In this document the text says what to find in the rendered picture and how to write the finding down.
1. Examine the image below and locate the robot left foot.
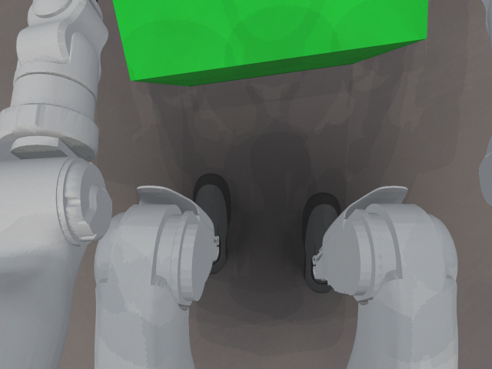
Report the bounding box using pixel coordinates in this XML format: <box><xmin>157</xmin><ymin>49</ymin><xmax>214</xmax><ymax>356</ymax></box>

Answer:
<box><xmin>193</xmin><ymin>174</ymin><xmax>231</xmax><ymax>274</ymax></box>

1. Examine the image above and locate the left robot forearm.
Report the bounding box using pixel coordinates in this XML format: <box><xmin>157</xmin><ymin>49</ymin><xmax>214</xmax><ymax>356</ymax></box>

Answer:
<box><xmin>0</xmin><ymin>0</ymin><xmax>108</xmax><ymax>162</ymax></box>

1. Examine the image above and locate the right robot shin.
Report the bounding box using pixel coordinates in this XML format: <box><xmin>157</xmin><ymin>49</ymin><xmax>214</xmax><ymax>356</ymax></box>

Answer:
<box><xmin>312</xmin><ymin>186</ymin><xmax>457</xmax><ymax>294</ymax></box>

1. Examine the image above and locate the carton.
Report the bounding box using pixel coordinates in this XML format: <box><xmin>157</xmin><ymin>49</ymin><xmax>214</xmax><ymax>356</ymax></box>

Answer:
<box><xmin>112</xmin><ymin>0</ymin><xmax>428</xmax><ymax>87</ymax></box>

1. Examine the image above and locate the left robot upper arm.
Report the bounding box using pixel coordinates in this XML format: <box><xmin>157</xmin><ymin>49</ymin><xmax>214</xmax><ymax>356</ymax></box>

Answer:
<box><xmin>0</xmin><ymin>156</ymin><xmax>112</xmax><ymax>369</ymax></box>

